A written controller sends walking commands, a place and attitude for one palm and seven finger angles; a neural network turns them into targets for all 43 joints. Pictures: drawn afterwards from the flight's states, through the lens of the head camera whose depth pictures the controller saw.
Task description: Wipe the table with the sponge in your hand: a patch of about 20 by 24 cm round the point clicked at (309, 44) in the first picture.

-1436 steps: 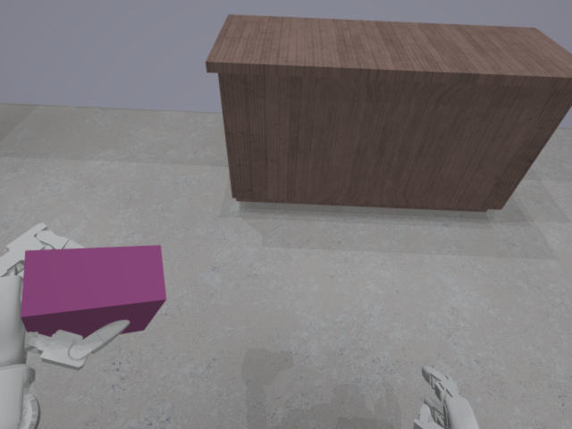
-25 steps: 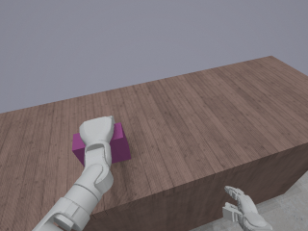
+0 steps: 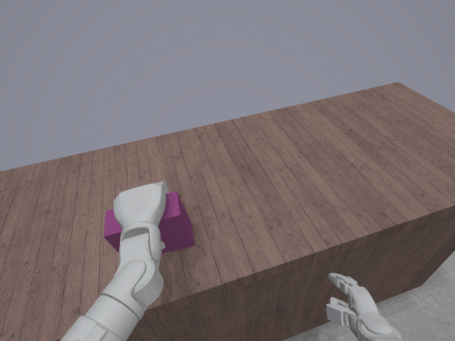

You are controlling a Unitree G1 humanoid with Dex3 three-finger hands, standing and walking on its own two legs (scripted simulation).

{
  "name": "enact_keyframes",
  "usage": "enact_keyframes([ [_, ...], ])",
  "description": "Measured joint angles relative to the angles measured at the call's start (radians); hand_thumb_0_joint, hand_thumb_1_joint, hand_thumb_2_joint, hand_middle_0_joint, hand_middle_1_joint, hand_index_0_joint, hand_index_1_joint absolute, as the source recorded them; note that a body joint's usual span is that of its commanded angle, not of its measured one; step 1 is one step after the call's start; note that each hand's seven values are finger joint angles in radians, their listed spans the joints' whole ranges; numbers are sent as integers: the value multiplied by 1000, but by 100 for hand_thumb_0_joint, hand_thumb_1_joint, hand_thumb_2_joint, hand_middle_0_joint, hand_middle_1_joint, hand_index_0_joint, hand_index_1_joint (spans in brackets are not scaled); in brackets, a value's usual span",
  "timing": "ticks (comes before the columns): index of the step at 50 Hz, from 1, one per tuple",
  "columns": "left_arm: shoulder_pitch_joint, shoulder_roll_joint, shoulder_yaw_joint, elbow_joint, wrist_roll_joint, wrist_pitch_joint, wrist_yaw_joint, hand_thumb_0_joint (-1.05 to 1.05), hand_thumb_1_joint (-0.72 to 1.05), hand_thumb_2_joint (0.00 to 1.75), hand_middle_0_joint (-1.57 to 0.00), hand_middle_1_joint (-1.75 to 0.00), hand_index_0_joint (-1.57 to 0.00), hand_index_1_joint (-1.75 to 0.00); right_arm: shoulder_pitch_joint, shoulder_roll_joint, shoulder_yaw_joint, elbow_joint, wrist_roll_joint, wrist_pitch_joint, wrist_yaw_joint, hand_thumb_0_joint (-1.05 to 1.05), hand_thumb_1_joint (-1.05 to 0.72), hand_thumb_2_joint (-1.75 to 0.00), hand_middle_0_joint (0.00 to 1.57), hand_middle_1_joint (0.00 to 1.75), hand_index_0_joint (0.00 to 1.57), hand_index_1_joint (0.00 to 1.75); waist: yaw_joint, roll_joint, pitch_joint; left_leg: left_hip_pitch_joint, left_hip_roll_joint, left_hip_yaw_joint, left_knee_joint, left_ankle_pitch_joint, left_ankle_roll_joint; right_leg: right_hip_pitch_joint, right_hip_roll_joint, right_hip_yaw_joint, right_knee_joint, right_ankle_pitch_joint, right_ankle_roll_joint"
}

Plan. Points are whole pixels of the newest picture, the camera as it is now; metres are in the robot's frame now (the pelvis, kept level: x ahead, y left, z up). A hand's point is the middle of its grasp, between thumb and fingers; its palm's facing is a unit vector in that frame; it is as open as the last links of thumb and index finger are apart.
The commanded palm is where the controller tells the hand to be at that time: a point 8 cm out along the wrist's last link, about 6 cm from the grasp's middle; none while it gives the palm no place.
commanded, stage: slide back across to the middle lane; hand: left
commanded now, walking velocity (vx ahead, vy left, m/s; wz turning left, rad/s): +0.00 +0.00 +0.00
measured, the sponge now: (155, 233) +0.31 +0.19 +0.02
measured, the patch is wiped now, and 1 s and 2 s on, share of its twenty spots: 1.00 1.00 1.00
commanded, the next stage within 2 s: wipe forward along the middle lane in 0.52 s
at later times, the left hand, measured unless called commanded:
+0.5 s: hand (126, 233) +0.28 +0.22 +0.07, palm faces +0.03 -0.12 -0.99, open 9.7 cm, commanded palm +0.24 +0.23 +0.11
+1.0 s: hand (110, 224) +0.30 +0.27 +0.06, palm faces -0.04 -0.07 -1.00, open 9.7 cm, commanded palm +0.27 +0.26 +0.09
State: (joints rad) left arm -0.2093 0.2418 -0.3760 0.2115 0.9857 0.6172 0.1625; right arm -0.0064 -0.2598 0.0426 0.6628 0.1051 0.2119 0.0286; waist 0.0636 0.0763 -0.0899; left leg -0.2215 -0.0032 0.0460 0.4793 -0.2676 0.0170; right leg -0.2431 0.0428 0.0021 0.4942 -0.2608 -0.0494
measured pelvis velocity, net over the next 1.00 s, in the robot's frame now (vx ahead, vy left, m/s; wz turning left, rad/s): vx -0.01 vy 0.00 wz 0.01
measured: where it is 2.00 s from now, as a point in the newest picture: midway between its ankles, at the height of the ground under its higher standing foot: outside the picture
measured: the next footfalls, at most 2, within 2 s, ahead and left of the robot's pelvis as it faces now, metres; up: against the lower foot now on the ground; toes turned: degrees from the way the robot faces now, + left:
none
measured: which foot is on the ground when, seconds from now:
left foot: down 0.00-1.00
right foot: down 0.00-1.00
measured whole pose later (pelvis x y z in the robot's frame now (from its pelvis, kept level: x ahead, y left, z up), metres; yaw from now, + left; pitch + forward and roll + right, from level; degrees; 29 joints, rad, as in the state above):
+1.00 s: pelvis -0.01 +0.00 +0.00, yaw +1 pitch +1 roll +0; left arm -0.23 0.38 -0.18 0.31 0.97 0.43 0.07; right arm 0.04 -0.28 0.04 0.68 0.09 0.11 -0.06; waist 0.07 0.08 -0.06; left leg -0.24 0.00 0.03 0.46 -0.24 0.01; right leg -0.25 0.05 -0.01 0.46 -0.23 -0.05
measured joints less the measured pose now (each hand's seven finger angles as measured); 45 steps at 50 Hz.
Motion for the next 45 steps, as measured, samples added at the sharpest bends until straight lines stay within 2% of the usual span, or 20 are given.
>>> enact_keyframes([
  [8,49,18,29,-70,-10,-4,-23,2,-45,108,-74,-142,-75,-138,1,0,6,0,-3,-10,-4,2,-91,-90,20,30,19,30,-1,4,14,30,1,7,-16,3,0,25,2,8,-11,3,-1],
  [22,144,75,99,-155,-21,-49,-53,1,-46,108,-75,-141,-75,-138,4,-4,10,16,-13,-49,-17,2,-91,-90,20,30,20,30,12,13,39,62,6,7,-37,13,-4,58,7,9,-35,15,-4],
  [33,192,112,173,-166,-36,-127,-68,0,-46,108,-75,-141,-76,-138,13,-6,6,5,-22,-86,-39,2,-91,-90,20,30,20,30,15,16,42,57,8,6,-42,19,-5,55,10,9,-44,24,-5],
  [40,117,123,165,-74,-18,-121,-77,0,-46,108,-75,-141,-76,-138,14,-17,2,16,-21,-96,-65,2,-91,-90,20,30,20,30,19,8,46,35,4,-10,-36,26,-4,42,6,-6,-46,29,-5],
  [45,38,133,183,19,-17,-147,-91,0,-47,108,-76,-141,-77,-137,23,-16,2,18,-19,-102,-82,1,-91,-90,20,30,20,30,14,2,40,8,2,-15,-31,31,-4,18,4,-12,-44,33,-4],
])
